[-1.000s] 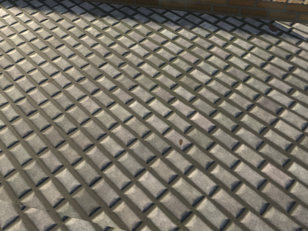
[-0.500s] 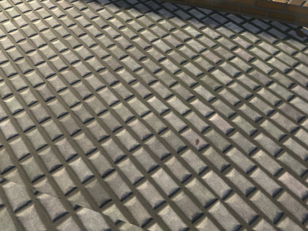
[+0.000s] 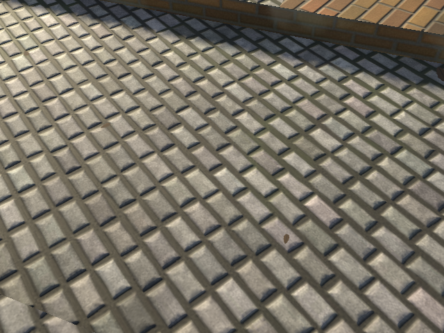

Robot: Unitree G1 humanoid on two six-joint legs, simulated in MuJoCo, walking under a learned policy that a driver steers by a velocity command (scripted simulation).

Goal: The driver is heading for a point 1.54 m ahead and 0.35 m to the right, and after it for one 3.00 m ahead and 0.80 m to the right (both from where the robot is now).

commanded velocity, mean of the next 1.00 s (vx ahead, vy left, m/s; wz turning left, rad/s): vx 0.40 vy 0.00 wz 0.00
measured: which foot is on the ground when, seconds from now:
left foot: up 0.00-0.22, down 0.24-0.76, up 0.78-1.00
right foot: down 0.00-0.24, up 0.26-0.74, down 0.76-1.00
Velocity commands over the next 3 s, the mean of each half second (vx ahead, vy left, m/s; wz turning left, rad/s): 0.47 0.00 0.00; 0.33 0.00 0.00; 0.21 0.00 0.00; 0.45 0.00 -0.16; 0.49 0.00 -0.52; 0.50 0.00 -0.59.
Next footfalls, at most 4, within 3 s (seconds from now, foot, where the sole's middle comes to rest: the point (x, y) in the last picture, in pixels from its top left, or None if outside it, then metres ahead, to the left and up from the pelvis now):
0.24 left None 0.27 0.12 -0.78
0.76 right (280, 315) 0.63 -0.11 -0.95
1.10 left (212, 288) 0.71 0.13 -0.95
1.78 left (209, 228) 0.96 0.16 -0.95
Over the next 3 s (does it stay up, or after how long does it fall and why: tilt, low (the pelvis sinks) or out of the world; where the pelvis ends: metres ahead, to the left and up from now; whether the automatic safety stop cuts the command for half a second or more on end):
stays up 1.46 -0.12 -0.18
